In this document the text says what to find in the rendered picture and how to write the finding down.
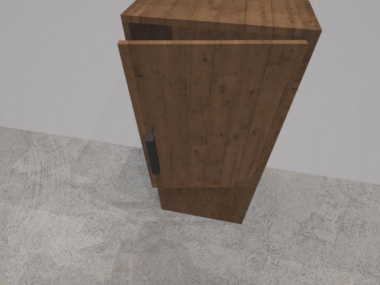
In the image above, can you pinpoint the cupboard door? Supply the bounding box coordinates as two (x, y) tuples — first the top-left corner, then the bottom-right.
(118, 40), (309, 188)

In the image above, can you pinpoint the handle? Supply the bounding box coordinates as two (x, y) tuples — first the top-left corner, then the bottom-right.
(145, 126), (160, 175)

